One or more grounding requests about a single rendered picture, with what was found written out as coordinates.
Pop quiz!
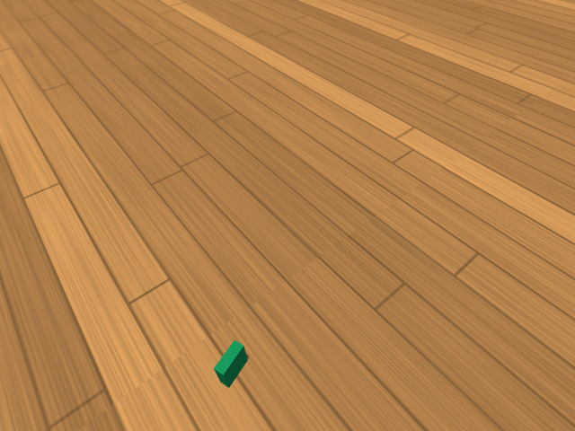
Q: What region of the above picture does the carton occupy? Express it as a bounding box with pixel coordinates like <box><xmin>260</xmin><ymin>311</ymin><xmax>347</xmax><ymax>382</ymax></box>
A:
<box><xmin>214</xmin><ymin>340</ymin><xmax>248</xmax><ymax>388</ymax></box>

